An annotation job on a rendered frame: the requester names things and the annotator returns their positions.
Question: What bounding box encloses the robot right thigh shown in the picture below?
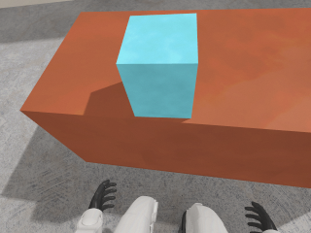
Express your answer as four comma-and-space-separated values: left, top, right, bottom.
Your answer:
186, 205, 228, 233

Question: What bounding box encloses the right robot hand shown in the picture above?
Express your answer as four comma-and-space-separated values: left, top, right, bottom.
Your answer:
244, 201, 278, 233

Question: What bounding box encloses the left robot hand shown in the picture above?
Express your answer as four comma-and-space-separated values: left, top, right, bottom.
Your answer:
88, 179, 117, 212

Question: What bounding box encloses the pedestal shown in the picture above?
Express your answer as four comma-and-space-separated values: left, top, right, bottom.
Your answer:
20, 8, 311, 188

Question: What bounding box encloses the robot thigh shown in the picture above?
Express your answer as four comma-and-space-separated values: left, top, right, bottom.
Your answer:
113, 196, 158, 233
186, 205, 228, 233

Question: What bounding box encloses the robot left thigh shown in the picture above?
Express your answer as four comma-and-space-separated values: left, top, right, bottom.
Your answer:
113, 196, 158, 233

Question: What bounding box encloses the carton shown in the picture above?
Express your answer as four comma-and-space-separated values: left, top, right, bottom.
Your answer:
116, 13, 198, 118

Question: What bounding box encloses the left robot forearm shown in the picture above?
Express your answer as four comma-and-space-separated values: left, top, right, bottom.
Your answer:
75, 208, 103, 233

